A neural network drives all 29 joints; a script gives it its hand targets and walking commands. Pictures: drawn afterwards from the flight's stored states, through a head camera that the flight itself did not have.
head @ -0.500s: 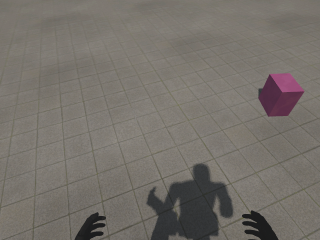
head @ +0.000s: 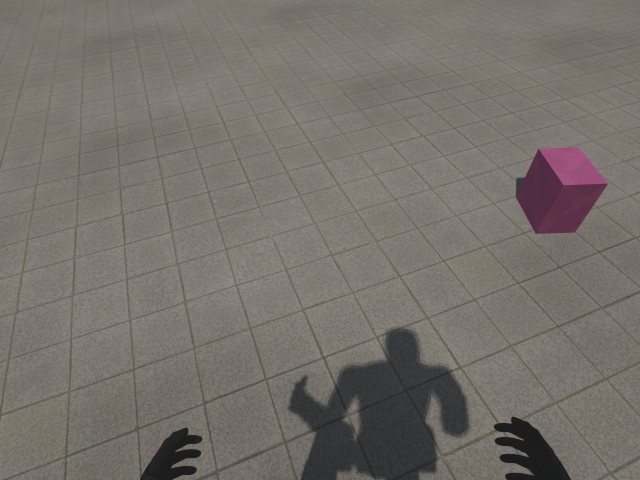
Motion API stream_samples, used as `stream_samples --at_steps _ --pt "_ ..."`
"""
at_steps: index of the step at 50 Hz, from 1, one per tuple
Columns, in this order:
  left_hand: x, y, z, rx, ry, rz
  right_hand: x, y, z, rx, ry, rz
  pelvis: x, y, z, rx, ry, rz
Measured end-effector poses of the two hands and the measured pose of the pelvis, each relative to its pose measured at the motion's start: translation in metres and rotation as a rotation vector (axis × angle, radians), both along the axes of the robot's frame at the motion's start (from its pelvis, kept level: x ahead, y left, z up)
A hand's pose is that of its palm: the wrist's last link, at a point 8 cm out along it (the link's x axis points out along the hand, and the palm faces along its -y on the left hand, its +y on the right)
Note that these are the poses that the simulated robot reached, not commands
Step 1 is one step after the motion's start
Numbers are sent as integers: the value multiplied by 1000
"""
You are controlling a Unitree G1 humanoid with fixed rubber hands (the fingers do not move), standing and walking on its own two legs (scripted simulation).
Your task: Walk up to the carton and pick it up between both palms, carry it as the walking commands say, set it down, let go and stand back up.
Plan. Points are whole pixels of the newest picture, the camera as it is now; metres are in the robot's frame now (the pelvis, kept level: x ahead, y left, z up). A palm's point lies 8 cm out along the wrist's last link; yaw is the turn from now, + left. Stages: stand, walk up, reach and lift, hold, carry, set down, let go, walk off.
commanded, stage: stand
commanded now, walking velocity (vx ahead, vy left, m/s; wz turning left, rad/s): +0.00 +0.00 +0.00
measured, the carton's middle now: (556, 191) +1.31 -0.93 -0.62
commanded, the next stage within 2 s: walk up in 0.68 s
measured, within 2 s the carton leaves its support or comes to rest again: neither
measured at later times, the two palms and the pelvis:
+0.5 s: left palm out of the picture +0.12 +0.25 -0.09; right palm out of the picture +0.14 -0.25 -0.07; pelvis -0.01 +0.00 +0.00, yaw +0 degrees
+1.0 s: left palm out of the picture +0.10 +0.25 -0.10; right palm out of the picture +0.12 -0.25 -0.07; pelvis -0.03 +0.00 +0.00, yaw -1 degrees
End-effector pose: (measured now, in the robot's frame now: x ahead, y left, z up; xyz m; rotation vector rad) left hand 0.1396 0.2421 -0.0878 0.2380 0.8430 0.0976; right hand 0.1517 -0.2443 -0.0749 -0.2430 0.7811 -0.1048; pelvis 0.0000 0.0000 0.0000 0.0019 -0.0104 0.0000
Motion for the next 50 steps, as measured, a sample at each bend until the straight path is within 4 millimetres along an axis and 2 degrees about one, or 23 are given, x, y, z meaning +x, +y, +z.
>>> stream_samples --at_steps 17,45,50 --pt "-8 3 0 8 3 1 -5 -3 2 -8 -11 2 -6 0 0 0 -9 0" --pt "-34 11 -5 8 24 10 -23 -1 8 -22 -32 4 -25 4 0 -6 -30 0" --pt "-39 8 -11 3 94 7 -35 -7 0 -19 37 -30 -26 3 0 -3 -28 -17"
